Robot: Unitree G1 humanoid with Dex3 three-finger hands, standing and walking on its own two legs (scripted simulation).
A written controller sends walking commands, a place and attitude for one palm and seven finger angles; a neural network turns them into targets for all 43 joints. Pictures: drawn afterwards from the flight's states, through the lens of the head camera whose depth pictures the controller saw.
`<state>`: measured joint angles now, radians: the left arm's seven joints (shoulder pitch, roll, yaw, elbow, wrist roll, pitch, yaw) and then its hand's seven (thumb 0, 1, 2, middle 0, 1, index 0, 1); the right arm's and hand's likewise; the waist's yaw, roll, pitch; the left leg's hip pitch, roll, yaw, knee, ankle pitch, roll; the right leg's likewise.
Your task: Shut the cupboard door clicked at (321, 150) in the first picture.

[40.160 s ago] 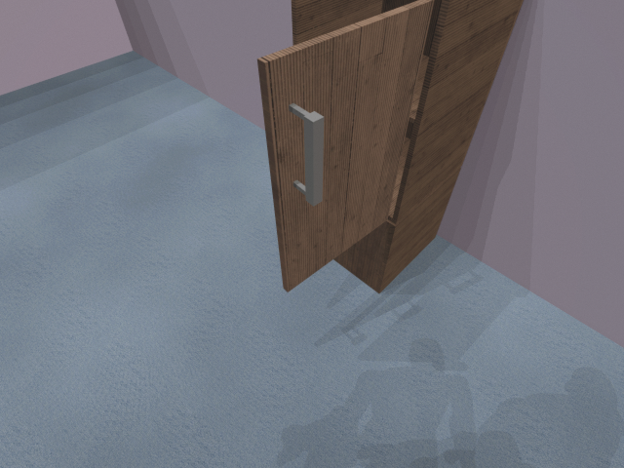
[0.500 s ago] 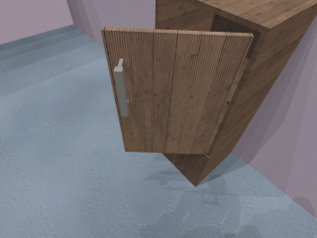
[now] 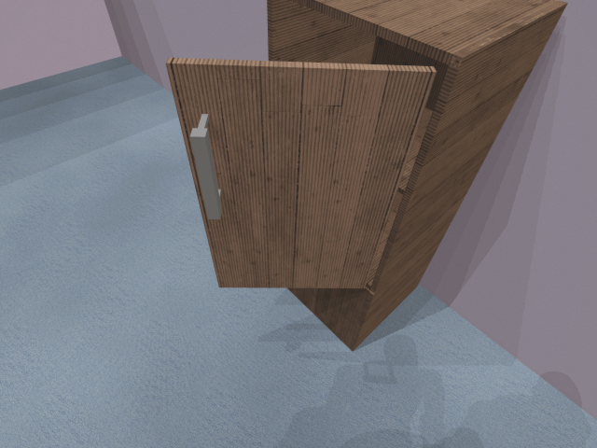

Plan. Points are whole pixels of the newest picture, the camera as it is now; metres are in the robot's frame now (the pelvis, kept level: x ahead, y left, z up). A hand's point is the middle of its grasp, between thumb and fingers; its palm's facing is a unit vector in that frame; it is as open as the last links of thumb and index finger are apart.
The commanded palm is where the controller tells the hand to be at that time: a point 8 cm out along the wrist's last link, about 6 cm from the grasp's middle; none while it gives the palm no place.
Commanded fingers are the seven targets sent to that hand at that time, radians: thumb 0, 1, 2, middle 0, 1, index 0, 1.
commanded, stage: come to a stop and stand still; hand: left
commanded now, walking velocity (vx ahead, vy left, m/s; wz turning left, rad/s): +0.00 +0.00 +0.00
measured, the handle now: (209, 169) +0.52 +0.17 +0.07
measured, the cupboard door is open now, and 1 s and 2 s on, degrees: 48 48 48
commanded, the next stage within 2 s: look again from close up in 0.04 s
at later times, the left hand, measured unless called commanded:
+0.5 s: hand out of the picture +0.05 +0.23 -0.17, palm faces +0.06 -0.96 -0.28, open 7.4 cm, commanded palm none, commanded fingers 0.00 0.90 0.90 -0.20 -0.30 -0.20 -0.30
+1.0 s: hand out of the picture -0.04 +0.23 -0.18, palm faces +0.00 -0.97 -0.23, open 7.4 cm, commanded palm none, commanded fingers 0.00 0.90 0.90 -0.20 -0.30 -0.20 -0.30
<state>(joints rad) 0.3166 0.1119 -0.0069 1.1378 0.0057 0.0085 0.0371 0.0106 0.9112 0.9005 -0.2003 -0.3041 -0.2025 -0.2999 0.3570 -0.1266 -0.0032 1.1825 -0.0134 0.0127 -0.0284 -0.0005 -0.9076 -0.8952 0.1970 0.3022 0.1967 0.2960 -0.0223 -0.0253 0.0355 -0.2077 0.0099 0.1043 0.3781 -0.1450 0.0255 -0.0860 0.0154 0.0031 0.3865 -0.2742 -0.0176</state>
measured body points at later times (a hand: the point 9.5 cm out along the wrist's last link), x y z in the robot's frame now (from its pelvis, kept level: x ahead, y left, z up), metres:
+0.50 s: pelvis -0.01 +0.02 -0.01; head -0.02 +0.02 +0.44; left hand +0.04 +0.28 -0.15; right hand +0.11 -0.25 -0.14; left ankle +0.04 +0.10 -0.74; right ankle -0.04 -0.11 -0.74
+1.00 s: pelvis -0.03 +0.03 -0.01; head -0.04 +0.04 +0.44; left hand -0.04 +0.28 -0.16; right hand +0.02 -0.22 -0.15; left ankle +0.04 +0.10 -0.74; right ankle -0.04 -0.11 -0.74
